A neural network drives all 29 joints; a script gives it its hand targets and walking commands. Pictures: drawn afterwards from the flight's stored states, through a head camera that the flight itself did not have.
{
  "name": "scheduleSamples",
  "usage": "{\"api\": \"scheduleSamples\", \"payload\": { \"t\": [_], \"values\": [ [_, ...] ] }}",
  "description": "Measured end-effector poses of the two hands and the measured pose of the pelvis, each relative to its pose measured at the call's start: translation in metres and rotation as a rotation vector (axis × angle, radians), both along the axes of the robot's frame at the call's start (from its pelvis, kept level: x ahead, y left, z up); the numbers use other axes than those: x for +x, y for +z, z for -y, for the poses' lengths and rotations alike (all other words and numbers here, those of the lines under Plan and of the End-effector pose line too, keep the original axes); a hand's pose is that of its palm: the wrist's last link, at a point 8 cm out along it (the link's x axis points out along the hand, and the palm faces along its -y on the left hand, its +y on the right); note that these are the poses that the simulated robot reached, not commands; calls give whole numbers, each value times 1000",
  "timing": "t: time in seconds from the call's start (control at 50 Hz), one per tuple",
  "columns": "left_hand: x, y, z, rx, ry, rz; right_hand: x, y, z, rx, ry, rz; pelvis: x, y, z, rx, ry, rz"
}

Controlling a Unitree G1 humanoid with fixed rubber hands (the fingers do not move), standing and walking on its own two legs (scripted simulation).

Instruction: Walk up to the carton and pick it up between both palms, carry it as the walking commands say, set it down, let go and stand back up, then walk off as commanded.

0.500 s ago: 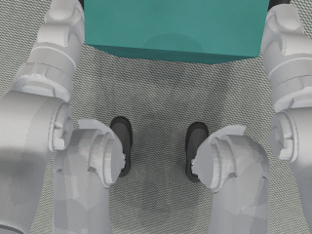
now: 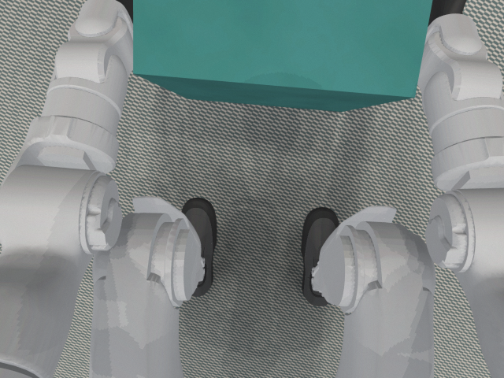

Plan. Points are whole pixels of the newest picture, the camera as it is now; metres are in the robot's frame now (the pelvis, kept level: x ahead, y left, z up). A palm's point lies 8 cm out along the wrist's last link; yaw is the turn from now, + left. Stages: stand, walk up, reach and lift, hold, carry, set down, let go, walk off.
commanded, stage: reach and lift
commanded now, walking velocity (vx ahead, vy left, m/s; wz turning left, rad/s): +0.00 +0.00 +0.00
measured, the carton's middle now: (274, 34) +0.54 +0.00 -0.21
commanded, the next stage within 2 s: none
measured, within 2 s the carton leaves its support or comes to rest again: neither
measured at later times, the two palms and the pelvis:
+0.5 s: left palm out of the picture +0.54 +0.18 -0.08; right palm out of the picture +0.54 -0.20 -0.08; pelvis +0.01 +0.00 +0.04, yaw +0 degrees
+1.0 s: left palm out of the picture +0.52 +0.18 -0.01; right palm out of the picture +0.52 -0.20 -0.01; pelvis +0.01 +0.00 +0.09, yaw +1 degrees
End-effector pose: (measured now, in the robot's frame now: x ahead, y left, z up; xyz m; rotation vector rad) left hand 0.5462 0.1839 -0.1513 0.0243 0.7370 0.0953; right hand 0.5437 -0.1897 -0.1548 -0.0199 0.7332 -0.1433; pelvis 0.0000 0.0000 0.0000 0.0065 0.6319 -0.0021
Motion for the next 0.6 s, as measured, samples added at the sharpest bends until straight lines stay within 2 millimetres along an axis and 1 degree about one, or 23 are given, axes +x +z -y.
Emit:
{"api": "scheduleSamples", "payload": {
  "t": [0.08,0.16,0.24,0.36,0.6],
  "values": [
    [3,18,0,-12,13,23,3,17,0,8,-8,23,2,5,-1,-1,2,-15],
    [6,35,4,-30,14,38,3,37,4,6,-16,38,4,12,-2,-3,5,-38],
    [5,46,8,-41,11,38,1,52,9,5,-22,40,5,19,-3,-7,5,-67],
    [-2,55,9,-49,13,40,-3,64,10,9,-23,42,6,30,-3,-2,3,-102],
    [-3,80,2,-61,38,55,1,88,4,24,-16,58,7,46,-3,1,8,-145]
  ]
}}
